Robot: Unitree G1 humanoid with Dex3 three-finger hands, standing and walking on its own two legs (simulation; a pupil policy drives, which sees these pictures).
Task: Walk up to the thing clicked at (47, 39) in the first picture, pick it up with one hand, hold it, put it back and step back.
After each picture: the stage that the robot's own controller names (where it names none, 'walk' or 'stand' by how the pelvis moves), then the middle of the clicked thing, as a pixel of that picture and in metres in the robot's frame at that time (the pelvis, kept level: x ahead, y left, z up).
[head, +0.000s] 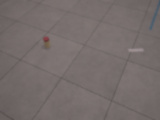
stand; (46, 42) +1.32 +0.43 -0.72
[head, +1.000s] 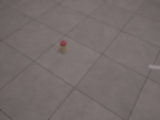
walk; (63, 46) +1.22 +0.20 -0.70
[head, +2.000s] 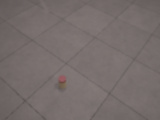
walk; (62, 82) +0.75 +0.16 -0.71
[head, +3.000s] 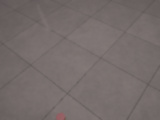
walk; (61, 119) +0.44 +0.21 -0.69
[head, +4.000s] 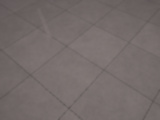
stand; out of the picture +0.32 +0.16 -0.72
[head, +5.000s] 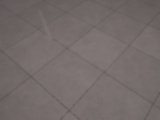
stand; out of the picture +0.31 +0.15 -0.72
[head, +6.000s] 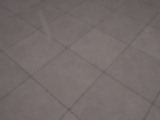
stand; out of the picture +0.32 +0.15 -0.72
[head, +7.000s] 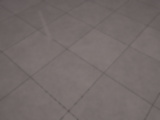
stand; out of the picture +0.31 +0.16 -0.73
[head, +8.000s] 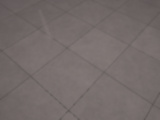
go down; out of the picture +0.31 +0.15 -0.72
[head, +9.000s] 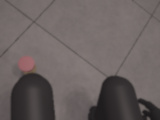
go down; (27, 66) +0.39 +0.21 -0.32
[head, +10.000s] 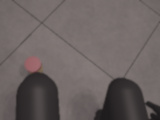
approach; (34, 66) +0.38 +0.22 -0.30
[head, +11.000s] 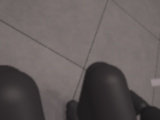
close in; out of the picture +0.35 +0.26 -0.21
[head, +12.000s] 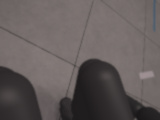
close; out of the picture +0.37 +0.27 -0.21
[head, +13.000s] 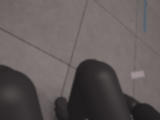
lift; out of the picture +0.36 +0.27 -0.21
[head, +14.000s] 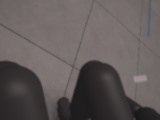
lift; out of the picture +0.33 +0.26 -0.21
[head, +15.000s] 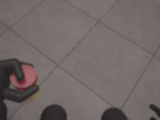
lift; (27, 85) +0.31 +0.19 +0.00
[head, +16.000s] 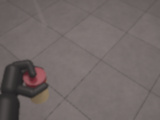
hold; (37, 86) +0.32 +0.17 +0.01
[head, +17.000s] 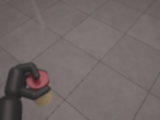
hold; (40, 89) +0.32 +0.16 +0.00
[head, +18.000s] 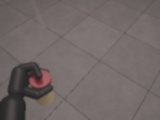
hold; (42, 88) +0.32 +0.15 +0.00
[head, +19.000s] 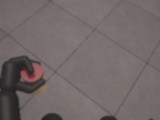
crouch; (34, 80) +0.35 +0.17 -0.06
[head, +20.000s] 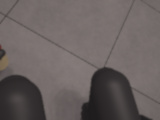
lower; out of the picture +0.41 +0.25 -0.15
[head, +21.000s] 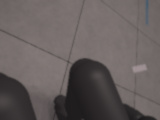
lower; out of the picture +0.39 +0.29 -0.22
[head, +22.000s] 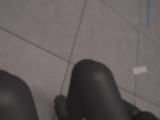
lower; out of the picture +0.39 +0.30 -0.22
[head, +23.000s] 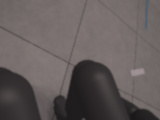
lower; out of the picture +0.38 +0.29 -0.23
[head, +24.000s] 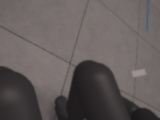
lower; out of the picture +0.38 +0.29 -0.22
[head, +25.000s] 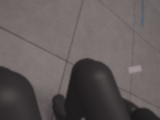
withdraw; out of the picture +0.36 +0.28 -0.22
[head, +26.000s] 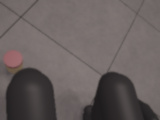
stand; (13, 62) +0.38 +0.25 -0.27
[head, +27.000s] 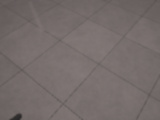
stand; out of the picture +0.34 +0.17 -0.64
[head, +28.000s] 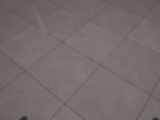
stand; out of the picture +0.35 +0.18 -0.66
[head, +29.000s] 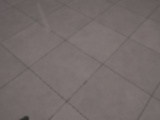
stand; out of the picture +0.36 +0.18 -0.67
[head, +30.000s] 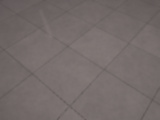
stand; out of the picture +0.36 +0.17 -0.72
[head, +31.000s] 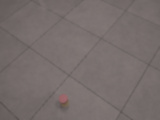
walk; (64, 100) +0.47 +0.17 -0.69
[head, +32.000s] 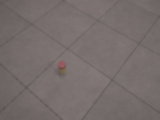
walk; (62, 67) +0.75 +0.17 -0.69
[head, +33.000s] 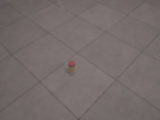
stand; (71, 66) +0.97 +0.17 -0.71
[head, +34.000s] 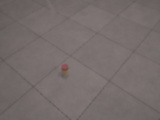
stand; (65, 70) +0.95 +0.20 -0.73
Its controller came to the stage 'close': yes
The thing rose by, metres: 0.70
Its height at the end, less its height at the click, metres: +0.00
